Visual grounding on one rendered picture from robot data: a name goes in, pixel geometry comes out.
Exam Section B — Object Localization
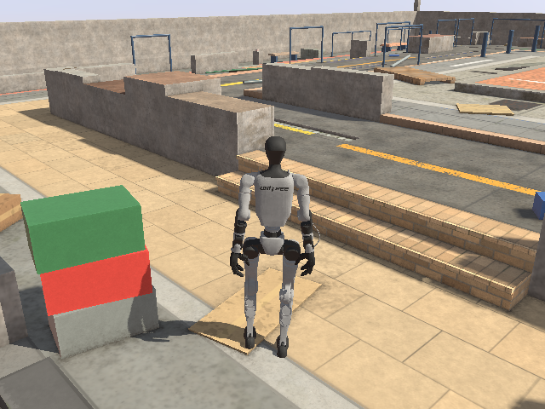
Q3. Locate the right robot upper arm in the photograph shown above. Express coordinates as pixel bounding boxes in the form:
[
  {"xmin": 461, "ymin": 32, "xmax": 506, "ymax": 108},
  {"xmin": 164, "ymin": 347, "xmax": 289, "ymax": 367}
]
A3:
[{"xmin": 292, "ymin": 173, "xmax": 310, "ymax": 222}]

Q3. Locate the right robot shin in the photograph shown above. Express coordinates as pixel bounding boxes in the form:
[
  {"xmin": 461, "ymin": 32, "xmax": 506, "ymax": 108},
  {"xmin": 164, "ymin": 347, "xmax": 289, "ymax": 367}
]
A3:
[{"xmin": 279, "ymin": 289, "xmax": 294, "ymax": 346}]

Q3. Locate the left robot forearm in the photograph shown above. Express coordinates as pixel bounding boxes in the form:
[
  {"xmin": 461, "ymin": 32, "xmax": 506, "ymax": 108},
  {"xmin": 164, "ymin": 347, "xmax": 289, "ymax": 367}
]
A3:
[{"xmin": 231, "ymin": 208, "xmax": 247, "ymax": 253}]

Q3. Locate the left robot upper arm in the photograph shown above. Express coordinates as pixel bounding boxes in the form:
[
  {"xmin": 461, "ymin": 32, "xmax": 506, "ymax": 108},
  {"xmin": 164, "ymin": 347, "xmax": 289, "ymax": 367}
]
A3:
[{"xmin": 238, "ymin": 172, "xmax": 257, "ymax": 221}]

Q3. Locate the right robot forearm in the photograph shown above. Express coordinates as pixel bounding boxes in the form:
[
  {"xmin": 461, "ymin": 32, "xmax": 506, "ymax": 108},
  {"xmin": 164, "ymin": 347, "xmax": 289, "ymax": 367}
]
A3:
[{"xmin": 301, "ymin": 210, "xmax": 314, "ymax": 253}]

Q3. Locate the robot right hand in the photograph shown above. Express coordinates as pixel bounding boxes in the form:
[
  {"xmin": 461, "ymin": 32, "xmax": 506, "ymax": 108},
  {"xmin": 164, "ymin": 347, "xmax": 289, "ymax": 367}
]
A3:
[{"xmin": 295, "ymin": 252, "xmax": 315, "ymax": 276}]

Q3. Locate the humanoid robot head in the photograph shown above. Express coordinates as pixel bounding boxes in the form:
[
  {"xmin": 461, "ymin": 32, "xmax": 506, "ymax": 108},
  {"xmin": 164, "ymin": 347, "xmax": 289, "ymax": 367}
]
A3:
[{"xmin": 260, "ymin": 136, "xmax": 290, "ymax": 178}]

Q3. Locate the robot left hand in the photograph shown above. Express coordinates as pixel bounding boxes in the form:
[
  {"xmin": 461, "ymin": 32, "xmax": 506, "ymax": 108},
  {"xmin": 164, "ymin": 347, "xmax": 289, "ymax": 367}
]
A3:
[{"xmin": 230, "ymin": 252, "xmax": 250, "ymax": 277}]

